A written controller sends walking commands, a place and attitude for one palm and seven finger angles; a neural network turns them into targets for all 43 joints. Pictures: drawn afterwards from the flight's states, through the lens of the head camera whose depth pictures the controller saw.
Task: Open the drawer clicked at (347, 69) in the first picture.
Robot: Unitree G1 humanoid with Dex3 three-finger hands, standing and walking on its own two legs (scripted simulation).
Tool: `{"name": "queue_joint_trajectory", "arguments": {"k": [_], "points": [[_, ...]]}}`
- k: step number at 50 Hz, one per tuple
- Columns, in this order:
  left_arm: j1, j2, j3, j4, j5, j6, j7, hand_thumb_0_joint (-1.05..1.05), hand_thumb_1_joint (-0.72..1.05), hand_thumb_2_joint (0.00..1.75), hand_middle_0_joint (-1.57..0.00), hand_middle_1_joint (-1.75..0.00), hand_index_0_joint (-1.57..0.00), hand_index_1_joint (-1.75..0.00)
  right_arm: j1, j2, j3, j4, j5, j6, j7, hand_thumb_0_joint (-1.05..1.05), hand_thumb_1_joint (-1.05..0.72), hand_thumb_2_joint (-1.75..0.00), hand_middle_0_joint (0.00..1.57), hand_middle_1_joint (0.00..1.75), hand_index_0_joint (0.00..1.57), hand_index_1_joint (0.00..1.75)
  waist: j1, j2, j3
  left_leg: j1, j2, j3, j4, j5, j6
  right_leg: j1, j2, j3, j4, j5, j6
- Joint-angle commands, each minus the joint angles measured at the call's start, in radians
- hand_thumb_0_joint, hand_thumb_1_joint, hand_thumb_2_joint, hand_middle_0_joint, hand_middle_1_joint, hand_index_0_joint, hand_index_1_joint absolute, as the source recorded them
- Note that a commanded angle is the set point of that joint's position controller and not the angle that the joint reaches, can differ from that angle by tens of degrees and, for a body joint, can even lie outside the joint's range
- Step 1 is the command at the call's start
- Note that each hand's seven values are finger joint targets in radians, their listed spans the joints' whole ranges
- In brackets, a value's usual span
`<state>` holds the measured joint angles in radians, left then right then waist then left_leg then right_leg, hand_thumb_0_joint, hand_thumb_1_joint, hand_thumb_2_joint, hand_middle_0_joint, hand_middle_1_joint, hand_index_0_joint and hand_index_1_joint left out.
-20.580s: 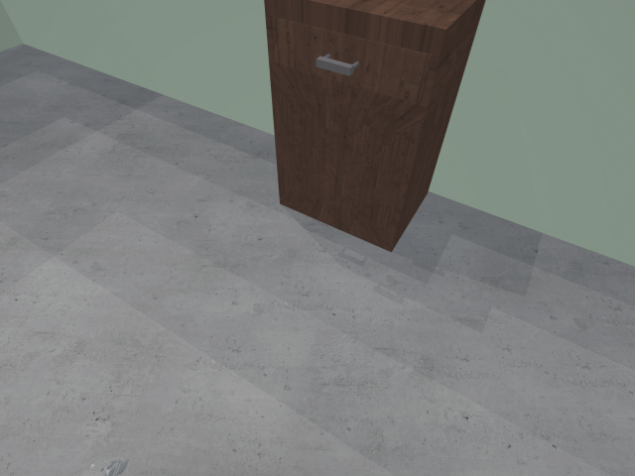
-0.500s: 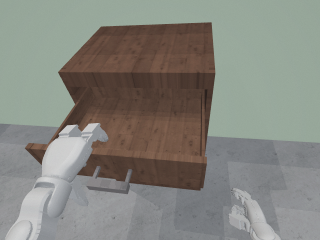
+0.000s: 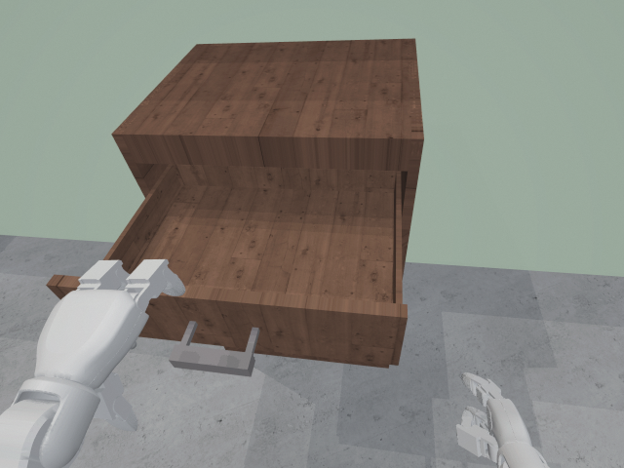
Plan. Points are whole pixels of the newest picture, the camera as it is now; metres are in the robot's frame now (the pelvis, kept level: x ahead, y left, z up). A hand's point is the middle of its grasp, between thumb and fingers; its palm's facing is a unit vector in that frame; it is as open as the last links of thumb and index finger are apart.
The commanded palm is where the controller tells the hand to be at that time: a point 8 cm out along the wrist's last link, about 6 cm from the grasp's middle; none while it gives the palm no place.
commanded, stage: draw the hand back to the body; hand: left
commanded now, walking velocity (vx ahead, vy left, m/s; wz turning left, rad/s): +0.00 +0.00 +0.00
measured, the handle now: (217, 345) +0.28 +0.19 -0.02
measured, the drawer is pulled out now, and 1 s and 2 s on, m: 0.30 0.30 0.30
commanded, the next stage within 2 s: step back with the hand held close in 1.08 s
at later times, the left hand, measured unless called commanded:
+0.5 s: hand (136, 311) +0.22 +0.21 +0.16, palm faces +0.32 -0.87 -0.38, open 12.0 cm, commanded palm +0.17 +0.26 +0.18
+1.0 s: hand (123, 321) +0.21 +0.22 +0.16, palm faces +0.39 -0.82 -0.41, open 7.9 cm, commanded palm +0.16 +0.27 +0.18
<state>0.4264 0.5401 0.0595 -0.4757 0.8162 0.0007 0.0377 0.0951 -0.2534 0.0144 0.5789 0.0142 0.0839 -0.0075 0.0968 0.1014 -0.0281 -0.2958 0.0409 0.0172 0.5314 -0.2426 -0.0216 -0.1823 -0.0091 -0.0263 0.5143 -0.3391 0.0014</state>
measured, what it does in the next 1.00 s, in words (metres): stands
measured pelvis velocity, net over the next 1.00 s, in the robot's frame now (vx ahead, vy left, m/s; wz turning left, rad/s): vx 0.03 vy -0.01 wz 0.00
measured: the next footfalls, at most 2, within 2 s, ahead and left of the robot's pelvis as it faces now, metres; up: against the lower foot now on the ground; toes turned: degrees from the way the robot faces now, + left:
none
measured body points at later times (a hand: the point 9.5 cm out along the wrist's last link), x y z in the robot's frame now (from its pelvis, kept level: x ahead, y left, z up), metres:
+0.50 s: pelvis +0.02 +0.00 +0.00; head +0.02 -0.02 +0.45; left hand +0.19 +0.25 +0.18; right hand +0.20 -0.22 -0.08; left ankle +0.02 +0.13 -0.73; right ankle -0.04 -0.12 -0.73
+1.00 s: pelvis +0.03 -0.01 +0.00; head +0.02 -0.04 +0.45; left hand +0.18 +0.26 +0.18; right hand +0.24 -0.22 -0.08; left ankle +0.02 +0.13 -0.73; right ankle -0.04 -0.12 -0.73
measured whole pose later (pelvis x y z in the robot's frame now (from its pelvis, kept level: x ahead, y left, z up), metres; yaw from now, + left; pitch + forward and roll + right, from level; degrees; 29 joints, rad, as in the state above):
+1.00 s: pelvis +0.03 -0.01 +0.00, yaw +0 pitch -1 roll +0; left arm 0.57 0.32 0.28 -0.51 -0.06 -0.08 0.12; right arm 0.15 -0.21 0.02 0.61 0.02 -0.09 -0.09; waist 0.06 0.06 -0.01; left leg -0.20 0.05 0.02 0.49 -0.27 -0.04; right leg -0.08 0.00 -0.03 0.46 -0.36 -0.01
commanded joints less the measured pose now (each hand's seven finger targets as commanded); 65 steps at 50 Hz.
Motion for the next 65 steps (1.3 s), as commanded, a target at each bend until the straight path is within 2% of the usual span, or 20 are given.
{"name": "queue_joint_trajectory", "arguments": {"k": [1,4,5,6,7,9,11,12,17,23,30,35,44,49,51,59,60,61,63,65], "points": [[-0.067,0.221,0.228,-0.186,-0.023,0.005,0.055,0.0,-0.5,0.3,-0.3,-1.2,-0.3,-1.2,-0.199,-0.091,-0.032,-0.185,0.009,-0.052,0.006,0.0,-0.9,-0.9,0.2,0.3,0.2,0.3,0.011,-0.032,-0.13,0.154,-0.02,0.02,-0.02,0.202,0.034,-0.081,0.007,-0.016,-0.078,0.297,-0.01],[-0.023,0.171,0.175,-0.175,-0.026,0.01,0.047,0.0,-0.5,0.3,-0.3,-1.2,-0.3,-1.2,-0.161,-0.088,-0.038,-0.191,0.006,-0.045,0.005,0.0,-0.9,-0.9,0.2,0.3,0.2,0.3,0.001,-0.06,-0.113,0.139,-0.02,0.022,-0.024,0.198,0.038,-0.096,0.003,-0.033,-0.078,0.27,-0.002],[-0.156,-0.215,0.113,-0.222,-0.73,-0.057,0.05,0.0,-0.47,0.32,-0.3,-1.18,-0.3,-1.18,-0.098,-0.015,-0.025,-0.239,0.023,-0.118,-0.023,0.0,-0.9,-0.9,0.2,0.3,0.2,0.3,-0.101,-0.112,-0.062,0.268,-0.002,0.028,-0.042,0.099,0.062,-0.089,0.023,-0.043,-0.089,0.213,-0.01],[-0.108,-0.101,0.18,-0.187,-0.756,-0.097,0.067,0.0,-0.43,0.33,-0.29,-1.15,-0.29,-1.15,-0.106,-0.039,-0.017,-0.216,0.014,-0.17,-0.044,0.0,-0.9,-0.9,0.2,0.3,0.2,0.3,-0.08,-0.166,-0.05,0.267,0.014,0.01,-0.057,0.049,0.055,-0.108,0.032,-0.036,-0.094,0.146,-0.012],[-0.024,-0.11,0.196,-0.201,-0.813,-0.112,0.079,0.0,-0.4,0.34,-0.29,-1.13,-0.29,-1.13,-0.083,-0.04,-0.014,-0.211,0.012,-0.19,-0.065,0.0,-0.9,-0.9,0.2,0.3,0.2,0.3,-0.065,-0.173,-0.043,0.243,0.014,0.012,-0.071,0.054,0.051,-0.082,0.009,-0.042,-0.111,0.134,-0.004],[-0.042,-0.067,0.239,-0.271,-0.845,-0.145,0.099,0.0,-0.32,0.37,-0.29,-1.09,-0.29,-1.09,-0.078,-0.047,-0.016,-0.195,0.002,-0.224,-0.088,0.0,-0.9,-0.9,0.2,0.3,0.2,0.3,-0.052,-0.138,-0.064,0.246,0.007,0.022,-0.076,0.085,0.049,-0.051,-0.007,-0.032,-0.123,0.172,0.001],[-0.037,-0.021,0.296,-0.281,-0.851,-0.165,0.112,0.0,-0.26,0.4,-0.28,-1.04,-0.28,-1.04,-0.078,-0.05,-0.01,-0.166,-0.009,-0.252,-0.096,0.0,-0.9,-0.9,0.2,0.3,0.2,0.3,-0.036,-0.038,-0.05,0.24,0.001,0.026,-0.079,0.104,0.041,-0.041,-0.009,-0.02,-0.136,0.192,-0.005],[-0.026,-0.077,0.243,-0.295,-0.852,-0.17,0.11,0.0,-0.22,0.42,-0.28,-1.02,-0.28,-1.02,-0.063,-0.034,-0.004,-0.168,-0.008,-0.265,-0.092,0.0,-0.9,-0.9,0.2,0.3,0.2,0.3,-0.044,-0.002,-0.034,0.224,0.001,0.024,-0.087,0.115,0.037,-0.032,-0.018,-0.026,-0.13,0.201,-0.008],[0.028,-0.094,0.252,-0.26,-0.866,-0.176,0.097,0.0,-0.05,0.5,-0.27,-0.91,-0.27,-0.91,-0.057,-0.041,-0.011,-0.147,-0.004,-0.277,-0.08,0.0,-0.9,-0.9,0.2,0.3,0.2,0.3,-0.042,-0.008,0.0,0.207,0.009,0.023,-0.092,0.162,0.031,-0.021,-0.014,-0.032,-0.14,0.248,-0.01],[0.097,-0.08,0.286,-0.269,-0.871,-0.175,0.09,0.0,0.17,0.58,-0.25,-0.77,-0.25,-0.77,-0.054,-0.051,-0.028,-0.136,-0.003,-0.277,-0.071,0.0,-0.9,-0.9,0.2,0.3,0.2,0.3,-0.037,-0.074,-0.063,0.23,0.012,0.032,-0.066,0.271,0.038,0.005,-0.013,-0.041,-0.119,0.382,-0.001],[0.129,-0.06,0.321,-0.277,-0.871,-0.169,0.094,0.0,0.41,0.69,-0.24,-0.62,-0.24,-0.62,-0.049,-0.051,-0.04,-0.132,0.003,-0.261,-0.072,0.0,-0.9,-0.9,0.2,0.3,0.2,0.3,-0.037,-0.07,-0.099,0.248,0.01,0.038,-0.05,0.339,0.037,0.011,-0.018,-0.043,-0.102,0.455,0.005],[0.129,-0.05,0.344,-0.24,-0.877,-0.156,0.096,0.0,0.58,0.76,-0.22,-0.5,-0.22,-0.5,-0.058,-0.051,-0.042,-0.13,0.006,-0.241,-0.08,0.0,-0.9,-0.9,0.2,0.3,0.2,0.3,-0.038,-0.105,-0.077,0.242,0.008,0.043,-0.046,0.314,0.041,0.0,-0.018,-0.039,-0.109,0.469,0.009],[0.105,-0.056,0.333,-0.246,-0.882,-0.145,0.096,0.0,0.9,0.9,-0.2,-0.3,-0.2,-0.3,-0.065,-0.049,-0.036,-0.137,0.005,-0.236,-0.082,0.0,-0.9,-0.9,0.2,0.3,0.2,0.3,-0.04,-0.074,-0.068,0.245,0.005,0.038,-0.052,0.297,0.04,-0.003,-0.02,-0.038,-0.115,0.446,0.009],[0.101,-0.05,0.343,-0.241,-0.883,-0.143,0.096,0.0,0.9,0.9,-0.2,-0.3,-0.2,-0.3,-0.07,-0.047,-0.034,-0.139,0.006,-0.233,-0.083,0.0,-0.9,-0.9,0.2,0.3,0.2,0.3,-0.037,-0.082,-0.058,0.239,0.005,0.033,-0.055,0.287,0.04,-0.003,-0.019,-0.038,-0.116,0.439,0.007],[0.096,-0.034,0.359,-0.253,-0.883,-0.144,0.096,0.0,0.9,0.9,-0.2,-0.3,-0.2,-0.3,-0.076,-0.05,-0.035,-0.136,0.005,-0.233,-0.083,0.0,-0.9,-0.9,0.2,0.3,0.2,0.3,-0.032,-0.035,-0.075,0.245,0.001,0.035,-0.053,0.291,0.038,0.008,-0.018,-0.033,-0.121,0.447,0.003],[0.106,-0.055,0.34,-0.23,-0.885,-0.144,0.094,0.0,0.9,0.9,-0.2,-0.3,-0.2,-0.3,-0.078,-0.047,-0.037,-0.141,0.007,-0.229,-0.084,0.0,-0.9,-0.9,0.2,0.3,0.2,0.3,-0.037,-0.083,-0.04,0.236,0.006,0.035,-0.06,0.246,0.04,-0.016,-0.018,-0.035,-0.129,0.398,0.009],[-0.092,0.123,0.512,-0.355,-0.885,-0.197,0.097,0.0,0.9,0.9,-0.2,-0.3,-0.2,-0.3,-0.014,-0.079,-0.038,-0.163,0.01,-0.21,-0.074,0.0,-0.9,-0.9,0.2,0.3,0.2,0.3,-0.078,-0.099,0.026,0.166,0.012,0.027,-0.003,0.191,0.058,-0.097,-0.072,0.075,-0.182,0.517,0.0],[-0.105,0.142,0.537,-0.317,-0.878,-0.22,0.094,0.0,0.9,0.9,-0.2,-0.3,-0.2,-0.3,-0.015,-0.065,-0.038,-0.137,0.006,-0.202,-0.076,0.0,-0.9,-0.9,0.2,0.3,0.2,0.3,-0.084,-0.096,0.009,0.161,0.003,0.017,0.017,0.162,0.054,-0.09,-0.102,0.088,-0.177,0.583,-0.01],[0.105,-0.029,0.404,-0.181,-0.876,-0.212,0.069,0.0,0.9,0.9,-0.2,-0.3,-0.2,-0.3,-0.024,-0.067,-0.041,-0.147,0.007,-0.182,-0.071,0.0,-0.9,-0.9,0.2,0.3,0.2,0.3,-0.095,-0.145,-0.027,0.163,0.012,0.018,0.021,0.248,0.057,-0.056,-0.103,0.058,-0.13,0.646,0.0],[0.174,-0.051,0.388,-0.191,-0.877,-0.212,0.059,0.0,0.9,0.9,-0.2,-0.3,-0.2,-0.3,-0.036,-0.073,-0.049,-0.17,0.011,-0.163,-0.062,0.0,-0.9,-0.9,0.2,0.3,0.2,0.3,-0.092,-0.12,-0.071,0.169,0.033,0.02,0.013,0.347,0.062,-0.036,-0.09,0.042,-0.097,0.631,0.011]]}}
